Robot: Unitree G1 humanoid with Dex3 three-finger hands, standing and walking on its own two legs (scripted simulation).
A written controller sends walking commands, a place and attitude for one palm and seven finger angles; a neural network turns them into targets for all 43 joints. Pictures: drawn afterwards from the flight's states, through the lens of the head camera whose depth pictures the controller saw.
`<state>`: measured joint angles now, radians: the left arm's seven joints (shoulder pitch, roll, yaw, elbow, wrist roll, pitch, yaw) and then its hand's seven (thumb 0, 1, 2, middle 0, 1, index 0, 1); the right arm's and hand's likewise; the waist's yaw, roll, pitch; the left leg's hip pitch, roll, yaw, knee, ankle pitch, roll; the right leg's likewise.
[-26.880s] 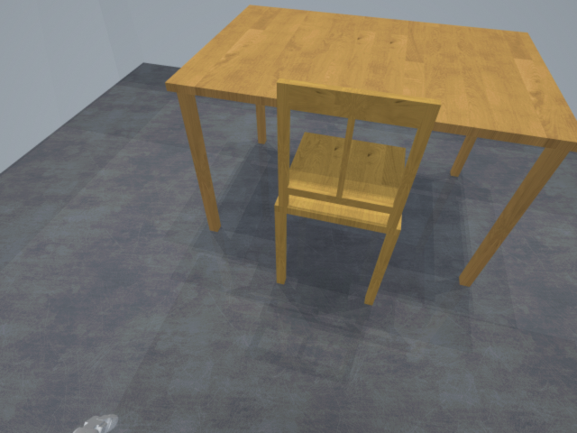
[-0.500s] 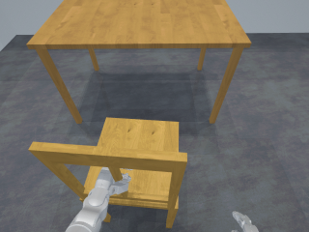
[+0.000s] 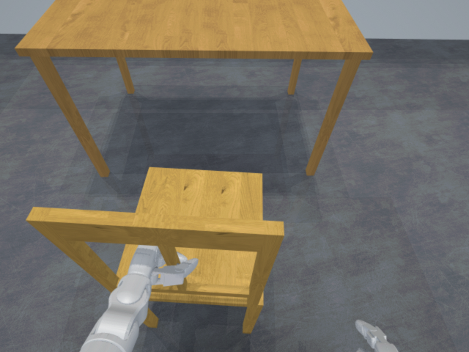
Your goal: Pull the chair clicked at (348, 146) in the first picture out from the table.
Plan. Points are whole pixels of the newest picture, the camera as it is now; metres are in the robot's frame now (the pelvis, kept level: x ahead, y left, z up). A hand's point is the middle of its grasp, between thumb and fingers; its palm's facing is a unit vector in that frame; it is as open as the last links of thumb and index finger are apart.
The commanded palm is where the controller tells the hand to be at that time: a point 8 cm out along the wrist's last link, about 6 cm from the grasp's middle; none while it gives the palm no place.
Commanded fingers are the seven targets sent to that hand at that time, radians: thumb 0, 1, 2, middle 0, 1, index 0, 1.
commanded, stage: open the thumb and straighten the fingers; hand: left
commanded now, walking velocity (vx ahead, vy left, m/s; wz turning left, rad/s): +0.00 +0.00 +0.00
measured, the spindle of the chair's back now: (175, 267) +0.29 +0.12 -0.09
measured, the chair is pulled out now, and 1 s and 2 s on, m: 0.55 0.55 0.55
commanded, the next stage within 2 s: draw the fingers out of the gap in 0.52 s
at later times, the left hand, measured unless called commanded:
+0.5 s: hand (169, 259) +0.30 +0.12 -0.06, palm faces -0.10 -0.99 -0.14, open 16.9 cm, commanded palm +0.28 +0.17 -0.04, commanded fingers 0.00 -0.55 0.20 0.00 0.00 0.00 0.00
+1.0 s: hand (164, 306) +0.21 +0.12 -0.07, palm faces -0.10 -0.99 -0.10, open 17.5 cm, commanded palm +0.21 +0.18 -0.04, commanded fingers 0.00 -0.55 0.20 0.00 0.00 0.00 0.00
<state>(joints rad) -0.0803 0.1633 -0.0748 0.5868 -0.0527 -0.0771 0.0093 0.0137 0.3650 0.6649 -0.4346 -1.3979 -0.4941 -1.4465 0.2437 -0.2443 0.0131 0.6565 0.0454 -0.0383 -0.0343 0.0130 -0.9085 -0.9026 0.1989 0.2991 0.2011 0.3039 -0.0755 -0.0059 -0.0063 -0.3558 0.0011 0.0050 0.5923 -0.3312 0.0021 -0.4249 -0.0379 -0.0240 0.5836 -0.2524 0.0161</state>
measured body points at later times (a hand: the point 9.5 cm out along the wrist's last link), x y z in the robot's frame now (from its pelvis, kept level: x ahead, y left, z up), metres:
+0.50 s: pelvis +0.02 +0.00 -0.02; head +0.07 -0.01 +0.42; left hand +0.30 +0.18 -0.05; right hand +0.17 -0.24 -0.12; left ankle -0.02 +0.12 -0.73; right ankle +0.02 -0.13 -0.73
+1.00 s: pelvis +0.03 +0.00 -0.03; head +0.07 -0.01 +0.41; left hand +0.21 +0.18 -0.06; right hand +0.20 -0.25 -0.11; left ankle -0.02 +0.12 -0.73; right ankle +0.02 -0.13 -0.73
